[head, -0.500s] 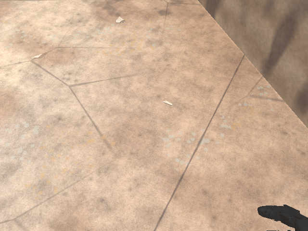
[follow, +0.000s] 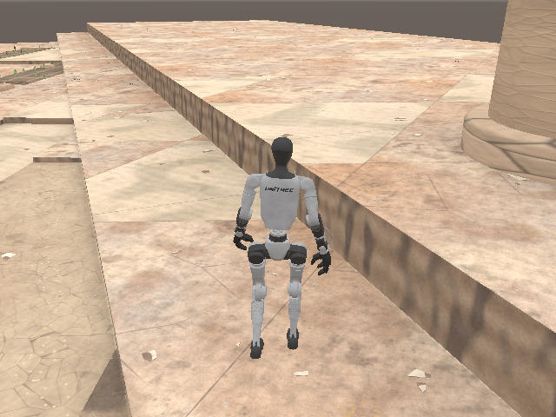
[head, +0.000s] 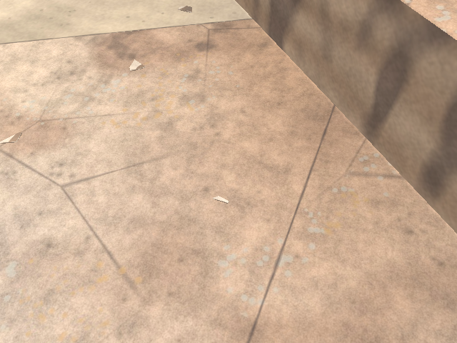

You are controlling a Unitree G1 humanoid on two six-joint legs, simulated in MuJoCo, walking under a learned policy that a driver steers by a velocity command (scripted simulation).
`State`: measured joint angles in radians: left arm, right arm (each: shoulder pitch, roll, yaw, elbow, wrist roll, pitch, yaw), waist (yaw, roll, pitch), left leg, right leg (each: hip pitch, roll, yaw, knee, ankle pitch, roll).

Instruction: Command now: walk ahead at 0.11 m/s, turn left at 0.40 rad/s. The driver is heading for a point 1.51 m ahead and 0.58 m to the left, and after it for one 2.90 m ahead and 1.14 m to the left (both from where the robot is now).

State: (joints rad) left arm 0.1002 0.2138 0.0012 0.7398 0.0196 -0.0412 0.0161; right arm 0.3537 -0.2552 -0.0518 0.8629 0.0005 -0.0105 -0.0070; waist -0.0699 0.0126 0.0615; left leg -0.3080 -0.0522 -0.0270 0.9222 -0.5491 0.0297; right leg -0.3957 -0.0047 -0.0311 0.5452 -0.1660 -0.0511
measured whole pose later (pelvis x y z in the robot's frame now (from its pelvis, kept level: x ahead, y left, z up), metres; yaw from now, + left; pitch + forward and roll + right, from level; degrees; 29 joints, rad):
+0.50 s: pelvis -0.01 +0.03 +0.01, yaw +18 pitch +0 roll -2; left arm 0.21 0.29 0.06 0.76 0.03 0.05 0.01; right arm 0.24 -0.28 -0.06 0.72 -0.01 0.06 0.01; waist 0.01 -0.04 0.04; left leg -0.25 -0.04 -0.03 0.49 -0.24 0.07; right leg -0.52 -0.02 -0.01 1.02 -0.37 0.03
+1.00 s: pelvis +0.00 -0.01 +0.01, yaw +33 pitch +0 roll +1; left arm 0.19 0.25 0.02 0.71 0.02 0.02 0.03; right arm 0.22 -0.32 -0.08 0.72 -0.02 0.06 0.02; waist -0.01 0.06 0.05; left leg -0.43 -0.14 -0.14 1.01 -0.43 -0.02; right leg -0.21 0.02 0.01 0.43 -0.21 -0.05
